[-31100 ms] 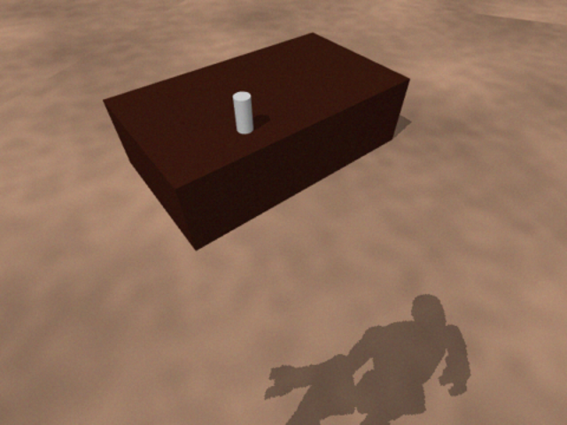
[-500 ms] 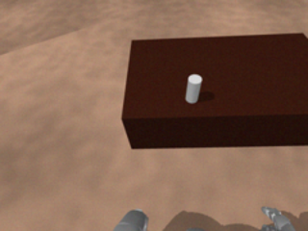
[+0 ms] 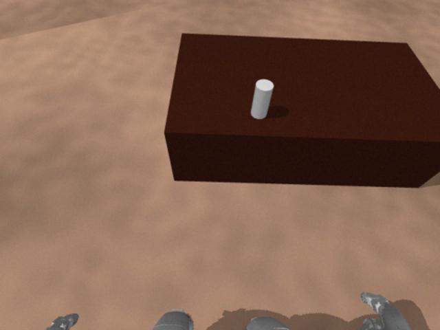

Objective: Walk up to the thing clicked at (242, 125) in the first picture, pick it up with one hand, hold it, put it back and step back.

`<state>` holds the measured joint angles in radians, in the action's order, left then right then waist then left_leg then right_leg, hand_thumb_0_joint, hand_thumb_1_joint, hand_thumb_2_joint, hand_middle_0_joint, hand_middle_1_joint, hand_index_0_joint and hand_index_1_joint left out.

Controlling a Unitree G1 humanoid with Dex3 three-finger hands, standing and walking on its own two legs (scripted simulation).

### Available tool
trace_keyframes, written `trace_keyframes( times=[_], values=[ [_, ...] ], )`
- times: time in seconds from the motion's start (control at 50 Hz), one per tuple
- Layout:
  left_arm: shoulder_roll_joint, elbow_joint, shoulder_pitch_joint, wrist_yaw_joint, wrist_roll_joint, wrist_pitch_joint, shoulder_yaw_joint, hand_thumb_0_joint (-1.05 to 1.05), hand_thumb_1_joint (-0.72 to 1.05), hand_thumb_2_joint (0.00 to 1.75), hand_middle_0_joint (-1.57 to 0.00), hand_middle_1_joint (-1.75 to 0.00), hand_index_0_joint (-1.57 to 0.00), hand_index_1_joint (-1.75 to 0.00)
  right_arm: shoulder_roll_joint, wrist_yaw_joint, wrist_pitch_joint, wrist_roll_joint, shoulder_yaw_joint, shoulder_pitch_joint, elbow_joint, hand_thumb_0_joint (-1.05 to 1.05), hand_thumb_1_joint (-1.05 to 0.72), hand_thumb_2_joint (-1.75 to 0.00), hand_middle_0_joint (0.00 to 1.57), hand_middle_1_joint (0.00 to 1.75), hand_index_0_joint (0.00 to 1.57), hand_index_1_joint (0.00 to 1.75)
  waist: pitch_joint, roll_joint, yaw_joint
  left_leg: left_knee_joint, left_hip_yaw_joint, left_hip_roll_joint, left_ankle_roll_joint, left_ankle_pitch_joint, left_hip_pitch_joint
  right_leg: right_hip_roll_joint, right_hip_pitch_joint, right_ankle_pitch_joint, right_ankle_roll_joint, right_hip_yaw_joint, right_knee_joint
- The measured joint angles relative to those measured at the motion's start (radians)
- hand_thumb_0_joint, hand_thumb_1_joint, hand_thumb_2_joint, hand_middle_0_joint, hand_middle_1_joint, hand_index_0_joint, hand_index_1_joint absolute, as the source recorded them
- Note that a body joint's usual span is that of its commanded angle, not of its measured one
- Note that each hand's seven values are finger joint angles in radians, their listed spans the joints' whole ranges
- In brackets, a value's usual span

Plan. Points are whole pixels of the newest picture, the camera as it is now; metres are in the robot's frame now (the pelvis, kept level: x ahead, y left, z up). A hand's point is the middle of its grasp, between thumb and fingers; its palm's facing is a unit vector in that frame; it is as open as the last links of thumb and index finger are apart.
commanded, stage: step back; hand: right
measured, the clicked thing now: (261, 100) +0.98 -0.16 -0.29
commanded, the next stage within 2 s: stand in 1.58 s
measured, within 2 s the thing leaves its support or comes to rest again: neither
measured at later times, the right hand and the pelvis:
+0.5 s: hand out of the picture -0.07 -0.27 -0.17, palm faces -0.18 +0.92 -0.36, open 7.4 cm; pelvis -0.17 -0.02 -0.01, yaw +6 degrees
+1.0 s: hand out of the picture -0.08 -0.27 -0.14, palm faces -0.14 +0.92 -0.35, open 7.4 cm; pelvis -0.19 -0.01 +0.01, yaw +5 degrees
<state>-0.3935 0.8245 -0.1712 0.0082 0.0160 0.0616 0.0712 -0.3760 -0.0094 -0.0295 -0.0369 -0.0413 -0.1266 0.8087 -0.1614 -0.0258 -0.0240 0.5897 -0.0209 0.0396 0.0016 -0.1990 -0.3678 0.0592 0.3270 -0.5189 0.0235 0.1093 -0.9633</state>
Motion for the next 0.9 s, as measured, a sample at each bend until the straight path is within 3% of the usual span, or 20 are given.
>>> trace_keyframes(
  times=[0.06,0.1,0.12,0.16,0.2,0.26,0.32,0.42,0.48,0.5,0.54,0.56,0.64,0.72,0.78,0.84,0.9],
  values=[
    [0.001,0.024,-0.014,0.001,0.004,-0.017,-0.003,0.00,0.90,0.90,-0.20,-0.30,-0.20,-0.30,-0.027,0.004,-0.013,0.007,-0.003,0.038,-0.019,0.01,-0.90,-0.89,0.21,0.31,0.21,0.30,-0.009,0.021,-0.013,0.061,0.012,0.024,-0.024,0.005,-0.062,-0.036,-0.108,0.093,-0.015,-0.047,0.292],
    [0.035,0.054,-0.008,0.001,0.016,-0.023,-0.008,0.00,0.90,0.90,-0.20,-0.30,-0.20,-0.30,-0.055,0.001,-0.026,0.016,-0.014,0.059,-0.008,0.01,-0.90,-0.89,0.20,0.31,0.21,0.30,-0.032,0.104,0.008,0.113,-0.057,0.047,-0.006,-0.028,-0.093,0.009,-0.120,0.120,-0.036,-0.095,0.314],
    [0.042,0.057,-0.019,-0.004,0.021,-0.022,-0.012,0.00,0.90,0.90,-0.20,-0.30,-0.20,-0.30,-0.055,-0.004,-0.034,0.019,-0.019,0.051,-0.001,0.01,-0.90,-0.89,0.20,0.30,0.21,0.30,-0.020,0.111,0.010,0.166,-0.096,0.011,-0.001,-0.122,-0.115,0.005,-0.104,0.124,-0.042,-0.104,0.301],
    [0.041,0.057,-0.045,-0.006,0.026,-0.020,-0.015,0.00,0.90,0.90,-0.21,-0.30,-0.20,-0.30,-0.040,-0.010,-0.044,0.025,-0.022,0.028,0.017,0.01,-0.90,-0.89,0.20,0.30,0.21,0.30,0.012,0.076,-0.019,0.338,-0.114,-0.073,-0.003,-0.263,-0.150,-0.029,-0.068,0.138,-0.053,-0.075,0.285],
    [0.041,0.061,-0.060,-0.001,0.027,-0.019,-0.015,0.00,0.90,0.90,-0.21,-0.30,-0.20,-0.30,-0.035,-0.006,-0.045,0.030,-0.016,0.004,0.028,0.01,-0.90,-0.89,0.20,0.30,0.21,0.30,0.031,0.055,-0.025,0.485,-0.129,-0.131,-0.003,-0.284,-0.160,-0.057,-0.056,0.172,-0.053,-0.062,0.314],
    [0.038,0.050,-0.050,0.007,0.028,-0.021,-0.009,0.01,0.90,0.90,-0.21,-0.30,-0.21,-0.30,-0.040,-0.010,-0.037,0.029,-0.010,-0.032,0.035,0.01,-0.90,-0.89,0.20,0.30,0.21,0.30,0.041,0.059,-0.009,0.579,-0.137,-0.155,-0.011,-0.276,-0.138,-0.076,-0.025,0.215,-0.050,-0.082,0.342],
    [0.030,0.016,-0.020,0.018,0.029,-0.034,-0.007,0.01,0.90,0.90,-0.21,-0.30,-0.21,-0.30,-0.043,-0.013,-0.038,0.024,-0.007,-0.050,0.048,0.01,-0.90,-0.89,0.20,0.30,0.21,0.30,0.020,0.078,-0.002,0.505,-0.125,-0.131,-0.021,-0.294,-0.066,-0.077,0.015,0.243,-0.050,-0.112,0.336],
    [0.009,-0.017,0.033,0.026,0.024,-0.044,-0.006,0.00,0.90,0.90,-0.21,-0.30,-0.20,-0.30,-0.019,-0.002,-0.036,0.012,-0.008,-0.059,0.078,0.01,-0.90,-0.89,0.20,0.30,0.21,0.30,-0.012,0.072,0.008,0.220,-0.047,-0.076,-0.017,-0.329,0.072,-0.104,0.075,0.265,-0.044,-0.168,0.287],
    [-0.012,-0.002,0.052,0.026,0.017,-0.034,-0.007,0.00,0.90,0.90,-0.21,-0.30,-0.20,-0.30,0.009,0.015,-0.027,0.002,-0.013,-0.056,0.100,0.01,-0.90,-0.89,0.20,0.30,0.21,0.30,-0.022,0.007,0.003,0.069,0.002,-0.101,0.009,-0.190,0.141,-0.150,0.103,0.273,-0.028,-0.150,0.243],
    [-0.013,0.011,0.046,0.027,0.014,-0.030,-0.007,0.00,0.90,0.90,-0.21,-0.30,-0.20,-0.30,0.018,0.021,-0.025,-0.005,-0.013,-0.059,0.104,0.01,-0.90,-0.89,0.20,0.30,0.21,0.30,-0.017,-0.014,-0.004,0.059,0.017,-0.112,0.015,-0.175,0.147,-0.151,0.113,0.219,-0.032,-0.124,0.220],
    [-0.001,0.050,0.018,0.027,0.011,-0.023,-0.010,0.00,0.90,0.90,-0.21,-0.30,-0.20,-0.30,0.017,0.035,-0.024,-0.009,-0.009,-0.075,0.107,0.01,-0.90,-0.89,0.20,0.30,0.21,0.30,0.024,0.001,0.012,0.063,0.010,-0.094,0.033,-0.172,0.136,-0.105,0.136,0.059,-0.033,-0.100,0.121],
    [0.003,0.070,0.004,0.023,0.010,-0.021,-0.012,0.00,0.90,0.90,-0.21,-0.30,-0.20,-0.30,0.016,0.038,-0.023,-0.011,-0.008,-0.081,0.112,0.01,-0.90,-0.89,0.20,0.30,0.21,0.30,0.042,0.013,0.023,0.057,0.000,-0.082,0.039,-0.166,0.135,-0.080,0.138,0.029,-0.035,-0.094,0.070],
    [-0.008,0.116,-0.052,-0.001,0.002,-0.029,-0.005,0.00,0.90,0.90,-0.21,-0.30,-0.20,-0.30,0.027,0.032,-0.009,-0.019,-0.004,-0.087,0.126,0.01,-0.90,-0.89,0.21,0.31,0.21,0.30,0.096,-0.002,0.019,-0.004,0.013,-0.065,0.030,-0.121,0.145,-0.045,0.096,0.078,-0.037,-0.058,0.019],
    [-0.009,0.154,-0.090,-0.013,0.007,-0.046,-0.003,0.00,0.90,0.90,-0.21,-0.30,-0.20,-0.30,0.021,0.037,0.002,-0.021,-0.009,-0.067,0.120,0.01,-0.90,-0.89,0.21,0.31,0.21,0.30,0.116,-0.002,0.007,0.001,0.036,-0.053,0.030,-0.117,0.125,-0.057,-0.037,0.043,-0.027,-0.089,0.234],
    [0.023,0.183,-0.097,-0.008,0.020,-0.073,-0.004,0.00,0.90,0.90,-0.20,-0.30,-0.20,-0.30,-0.005,0.036,-0.001,-0.012,-0.019,-0.048,0.116,0.01,-0.90,-0.89,0.21,0.31,0.21,0.30,0.097,0.068,0.004,0.072,0.017,-0.006,0.030,-0.159,0.105,-0.013,-0.121,0.212,-0.044,-0.123,0.399],
    [0.036,0.179,-0.118,-0.009,0.034,-0.094,-0.008,0.00,0.90,0.90,-0.21,-0.30,-0.20,-0.30,-0.005,0.032,-0.006,-0.006,-0.022,-0.060,0.129,0.01,-0.90,-0.89,0.20,0.30,0.21,0.30,0.115,0.074,-0.023,0.208,-0.034,-0.047,0.020,-0.276,0.041,-0.012,-0.119,0.215,-0.064,-0.119,0.407],
    [0.041,0.177,-0.121,-0.007,0.031,-0.102,-0.008,0.00,0.90,0.90,-0.21,-0.30,-0.20,-0.30,-0.013,0.041,0.006,0.003,-0.024,-0.063,0.135,0.01,-0.90,-0.89,0.20,0.30,0.21,0.30,0.103,0.067,-0.032,0.285,-0.051,-0.059,0.012,-0.259,-0.010,-0.035,-0.136,0.226,-0.063,-0.113,0.436]
  ],
)
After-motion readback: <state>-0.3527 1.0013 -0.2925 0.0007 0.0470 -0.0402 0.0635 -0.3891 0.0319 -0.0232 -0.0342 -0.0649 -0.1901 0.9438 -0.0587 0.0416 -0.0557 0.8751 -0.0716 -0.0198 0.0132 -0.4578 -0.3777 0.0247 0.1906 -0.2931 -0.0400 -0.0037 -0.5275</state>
